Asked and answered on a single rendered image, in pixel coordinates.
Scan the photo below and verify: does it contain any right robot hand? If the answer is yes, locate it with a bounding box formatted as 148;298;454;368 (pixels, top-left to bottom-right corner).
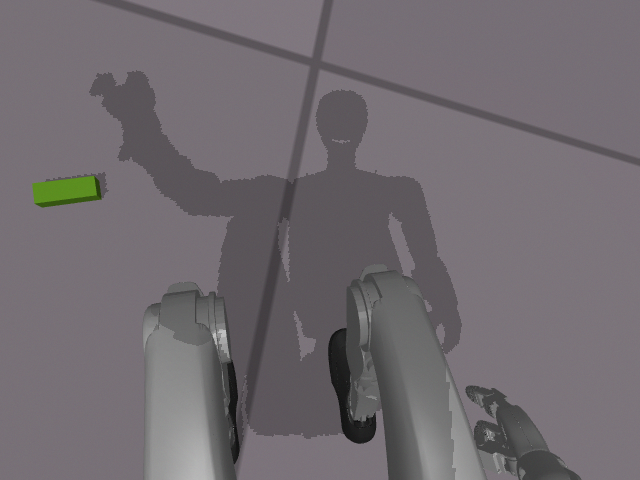
465;386;550;477

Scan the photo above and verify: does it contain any right robot arm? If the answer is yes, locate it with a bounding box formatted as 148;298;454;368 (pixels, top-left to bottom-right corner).
516;450;582;480

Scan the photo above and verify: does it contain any small box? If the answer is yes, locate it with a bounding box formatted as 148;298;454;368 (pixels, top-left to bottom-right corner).
32;176;102;208

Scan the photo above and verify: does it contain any right robot foot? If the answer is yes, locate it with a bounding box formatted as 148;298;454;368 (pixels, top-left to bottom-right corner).
328;328;376;444

